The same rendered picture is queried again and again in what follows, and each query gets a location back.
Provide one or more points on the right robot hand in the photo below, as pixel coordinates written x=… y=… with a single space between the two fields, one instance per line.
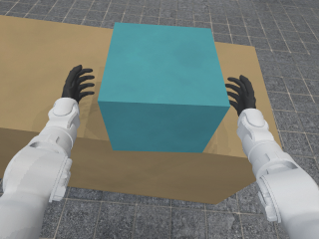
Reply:
x=245 y=98

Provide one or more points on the left robot hand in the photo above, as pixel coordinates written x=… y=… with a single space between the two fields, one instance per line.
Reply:
x=73 y=84

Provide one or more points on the robot left forearm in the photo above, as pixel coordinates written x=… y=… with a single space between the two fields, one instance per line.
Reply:
x=58 y=135

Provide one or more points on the pedestal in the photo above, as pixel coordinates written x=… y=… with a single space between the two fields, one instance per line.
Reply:
x=36 y=57

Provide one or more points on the carton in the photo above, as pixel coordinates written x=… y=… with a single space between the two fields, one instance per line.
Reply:
x=162 y=88

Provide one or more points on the right robot upper arm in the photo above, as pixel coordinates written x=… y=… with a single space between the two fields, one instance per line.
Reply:
x=290 y=198

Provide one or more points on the left robot upper arm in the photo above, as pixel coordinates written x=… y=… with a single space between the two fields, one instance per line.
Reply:
x=38 y=177

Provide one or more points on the robot right forearm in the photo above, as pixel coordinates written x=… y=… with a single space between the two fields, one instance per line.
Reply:
x=262 y=151

